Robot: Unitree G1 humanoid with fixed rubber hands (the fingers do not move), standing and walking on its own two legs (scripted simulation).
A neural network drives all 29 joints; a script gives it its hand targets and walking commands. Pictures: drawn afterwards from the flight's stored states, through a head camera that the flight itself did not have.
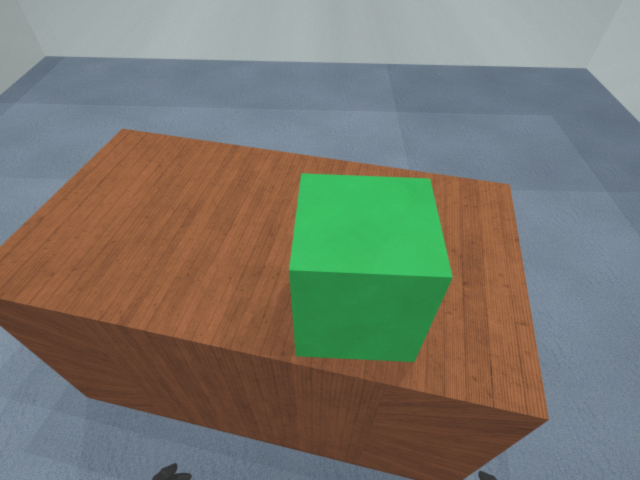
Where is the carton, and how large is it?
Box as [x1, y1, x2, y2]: [289, 173, 452, 361]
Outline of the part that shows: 301,173 289,266 296,355 414,361 452,277 429,178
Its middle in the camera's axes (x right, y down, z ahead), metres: +0.07 +0.05 +0.65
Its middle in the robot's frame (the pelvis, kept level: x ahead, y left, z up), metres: +0.46 -0.05 -0.04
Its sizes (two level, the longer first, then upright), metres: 0.210 0.200 0.250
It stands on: a pedestal, 0.59 m high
